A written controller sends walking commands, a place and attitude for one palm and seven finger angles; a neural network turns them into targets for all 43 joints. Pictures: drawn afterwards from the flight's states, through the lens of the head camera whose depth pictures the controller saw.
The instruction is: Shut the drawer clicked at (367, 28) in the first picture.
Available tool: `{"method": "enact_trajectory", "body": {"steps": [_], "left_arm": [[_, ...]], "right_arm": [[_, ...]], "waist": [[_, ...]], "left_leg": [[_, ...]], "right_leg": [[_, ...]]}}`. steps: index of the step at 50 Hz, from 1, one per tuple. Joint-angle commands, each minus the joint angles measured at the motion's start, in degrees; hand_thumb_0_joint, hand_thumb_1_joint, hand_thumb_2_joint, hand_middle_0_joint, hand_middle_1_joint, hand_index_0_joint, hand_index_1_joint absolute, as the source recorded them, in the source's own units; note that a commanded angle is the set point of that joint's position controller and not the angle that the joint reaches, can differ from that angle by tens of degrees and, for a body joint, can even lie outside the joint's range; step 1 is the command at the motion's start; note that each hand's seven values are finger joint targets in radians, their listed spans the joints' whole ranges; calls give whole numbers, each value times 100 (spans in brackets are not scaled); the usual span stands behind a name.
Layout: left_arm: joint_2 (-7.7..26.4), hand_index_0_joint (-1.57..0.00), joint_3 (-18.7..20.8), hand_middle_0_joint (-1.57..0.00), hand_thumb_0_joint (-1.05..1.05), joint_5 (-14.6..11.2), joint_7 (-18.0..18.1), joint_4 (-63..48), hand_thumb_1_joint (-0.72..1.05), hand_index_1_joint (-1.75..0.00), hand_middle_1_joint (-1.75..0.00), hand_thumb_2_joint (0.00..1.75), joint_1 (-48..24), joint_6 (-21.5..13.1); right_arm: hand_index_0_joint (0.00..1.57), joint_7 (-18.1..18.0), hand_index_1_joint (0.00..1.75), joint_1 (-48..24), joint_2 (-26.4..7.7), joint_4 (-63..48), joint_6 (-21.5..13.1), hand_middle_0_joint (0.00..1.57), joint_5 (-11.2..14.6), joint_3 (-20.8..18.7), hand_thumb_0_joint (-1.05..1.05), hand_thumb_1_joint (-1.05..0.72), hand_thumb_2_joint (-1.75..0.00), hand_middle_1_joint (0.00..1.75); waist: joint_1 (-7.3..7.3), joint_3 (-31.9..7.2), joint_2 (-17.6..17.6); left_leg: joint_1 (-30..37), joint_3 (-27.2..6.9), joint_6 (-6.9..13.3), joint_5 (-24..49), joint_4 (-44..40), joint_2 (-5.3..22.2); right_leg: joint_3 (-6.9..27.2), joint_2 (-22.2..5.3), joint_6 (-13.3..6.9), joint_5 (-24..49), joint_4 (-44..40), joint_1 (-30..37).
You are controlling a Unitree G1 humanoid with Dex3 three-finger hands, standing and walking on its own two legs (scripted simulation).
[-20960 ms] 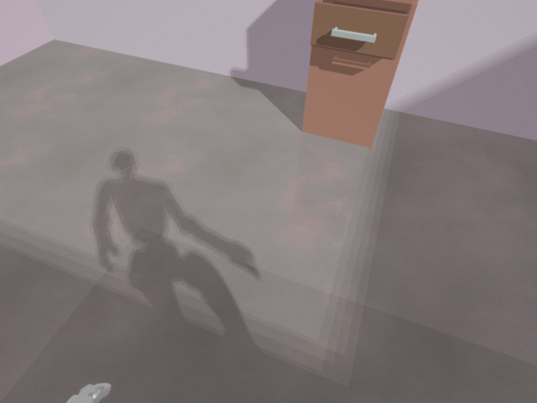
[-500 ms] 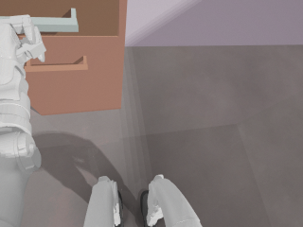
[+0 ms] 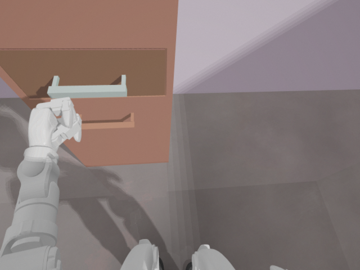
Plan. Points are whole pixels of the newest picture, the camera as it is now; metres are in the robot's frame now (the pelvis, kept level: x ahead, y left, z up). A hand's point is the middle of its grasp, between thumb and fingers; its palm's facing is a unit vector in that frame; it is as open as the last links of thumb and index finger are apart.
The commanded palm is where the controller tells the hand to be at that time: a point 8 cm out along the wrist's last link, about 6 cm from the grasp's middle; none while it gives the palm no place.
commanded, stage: draw the hand back to the body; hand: left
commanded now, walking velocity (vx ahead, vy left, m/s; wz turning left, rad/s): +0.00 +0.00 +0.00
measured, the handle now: (89, 85) +0.55 +0.23 -0.01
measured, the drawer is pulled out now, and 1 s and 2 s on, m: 0.00 0.00 0.00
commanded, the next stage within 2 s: step back with the hand held close in 1.14 s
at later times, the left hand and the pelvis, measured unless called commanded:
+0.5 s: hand (18, 176) +0.27 +0.24 +0.13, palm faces +0.27 -0.93 -0.25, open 3.2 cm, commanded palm +0.24 +0.28 +0.16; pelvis +0.00 +0.00 +0.06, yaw +3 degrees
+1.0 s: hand out of the picture +0.17 +0.24 +0.24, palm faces +0.42 -0.81 -0.40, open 3.2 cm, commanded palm +0.12 +0.27 +0.25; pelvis +0.01 -0.01 +0.08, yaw +3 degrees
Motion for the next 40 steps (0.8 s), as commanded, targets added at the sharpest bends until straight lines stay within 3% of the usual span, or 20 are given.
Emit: {"method": "enact_trajectory", "body": {"steps": [1,4,7,9,12,13,14,15,16,18,19,20,22,23,29,34,37,40], "left_arm": [[922,-140,2,-140,0,-280,235,-1694,90,-160,-160,90,-1129,-156],[799,-140,-159,-140,0,-262,239,-1886,90,-160,-160,90,-899,-248],[528,-140,-562,-140,0,-270,49,-2329,90,-160,-160,90,-549,-231],[601,-140,-507,-140,0,-333,-30,-2629,90,-160,-160,90,-91,-135],[758,-140,-295,-140,0,-449,-16,-2992,90,-160,-160,90,475,77],[815,-140,-182,-140,0,-475,29,-3045,90,-160,-160,90,610,152],[1299,-140,-275,-140,0,319,672,-3374,90,-160,-160,90,742,459],[802,-140,-553,-140,0,349,996,-3644,90,-160,-160,90,989,670],[743,-140,-517,-140,0,363,1172,-3745,90,-160,-160,90,1295,808],[724,-140,-605,-140,0,451,1441,-3943,90,-160,-160,90,1504,1045],[809,-140,-551,-140,0,501,1559,-4192,90,-160,-160,90,1424,1095],[700,-140,-655,-140,0,515,1643,-4307,90,-160,-160,90,1513,1162],[842,-140,-565,-140,0,550,1773,-4451,90,-160,-160,90,1584,1254],[660,-140,-686,-140,0,549,1804,-4512,90,-160,-160,90,1690,1305],[601,-140,-692,-140,0,625,1890,-5410,90,-160,-160,90,2365,1375],[708,-140,-344,-140,0,601,1870,-6117,90,-160,-160,90,3465,1367],[783,-140,-102,-140,0,598,1852,-6427,90,-160,-160,90,3969,1353],[743,-140,3,-140,0,577,1850,-6997,90,-160,-160,90,4414,1306]], "right_arm": [[20,-159,30,452,-940,-508,-305,20,112,-415,0,-90,-90,30],[20,-193,30,325,-948,-484,-402,20,99,-402,0,-90,-90,30],[20,-208,30,174,-939,-597,-490,20,130,-408,0,-90,-90,30],[20,-229,30,15,-933,-722,-539,20,142,-396,0,-90,-90,30],[20,-287,30,-244,-920,-893,-626,20,166,-349,0,-90,-90,30],[20,-303,30,-330,-895,-940,-637,20,176,-320,0,-90,-90,30],[20,-390,30,-739,-788,-1070,-473,20,156,-329,0,-90,-90,30],[20,-457,30,-818,-675,-1206,-444,20,151,-280,0,-90,-90,30],[20,-500,30,-866,-682,-1249,-441,20,170,-271,0,-90,-90,30],[20,-569,30,-993,-667,-1224,-400,20,169,-219,0,-90,-90,30],[20,-600,30,-1043,-666,-1237,-395,20,178,-197,0,-90,-90,30],[20,-626,30,-1127,-634,-1225,-428,20,167,-182,0,-90,-90,30],[20,-663,30,-1224,-659,-1164,-471,20,162,-132,0,-90,-90,30],[20,-668,30,-1236,-636,-1142,-502,20,160,-133,0,-90,-90,30],[20,-599,30,-1338,-605,-1042,-783,20,115,-64,0,-90,-90,30],[20,-496,30,-1411,-575,-1005,-936,20,49,-90,0,-90,-90,30],[20,-444,30,-1446,-566,-959,-986,20,20,-122,0,-90,-90,30],[20,-410,30,-1461,-495,-979,-1061,20,11,-158,0,-90,-90,30]], "waist": [[-49,-2256,144],[-21,-1881,409],[-2,-1916,643],[160,-1969,786],[303,-1798,512],[332,-1648,269],[619,-1839,316],[478,-1434,243],[495,-1161,59],[486,-903,136],[481,-903,67],[447,-704,65],[474,-394,-74],[442,-305,-12],[563,-94,368],[691,112,-43],[737,288,-1],[749,270,269]], "left_leg": [[2688,-648,-249,3382,-865,81],[3131,-719,-323,3440,-1060,102],[3717,-826,-376,3791,-1195,145],[4010,-904,-449,3972,-1374,166],[3943,-901,-420,3747,-1604,130],[3831,-888,-409,3532,-1721,123],[4121,-857,-415,3330,-2032,75],[4069,-816,-434,2989,-2235,87],[3949,-848,-435,2698,-2382,119],[4009,-797,-369,2302,-2640,116],[4096,-825,-361,2145,-2773,116],[4160,-807,-341,1961,-2886,129],[4211,-828,-304,1725,-3138,139],[4345,-794,-305,1727,-3237,126],[5118,-972,-386,2198,-3770,168],[5194,-857,-383,2664,-3967,155],[5187,-805,-385,2769,-4015,146],[5267,-737,-390,2902,-4000,130]], "right_leg": [[270,-98,162,2998,-806,1460],[225,-93,100,2640,-952,1274],[198,-110,70,2577,-1084,1292],[160,-136,61,2518,-1183,1463],[132,-165,54,2503,-1332,1853],[118,-168,64,2472,-1398,2000],[426,-334,-45,2367,-1741,2395],[372,-367,-28,2289,-1910,2500],[341,-377,-20,2170,-2004,2567],[399,-392,-25,2029,-2236,2896],[391,-402,-22,1967,-2350,3022],[411,-425,-16,1880,-2480,3095],[456,-421,-22,1746,-2775,3271],[446,-425,-20,1767,-2857,3361],[403,-428,-58,2062,-3298,3828],[386,-424,-42,2386,-3534,4280],[396,-416,-39,2456,-3635,4386],[409,-446,-29,2554,-3650,4479]]}}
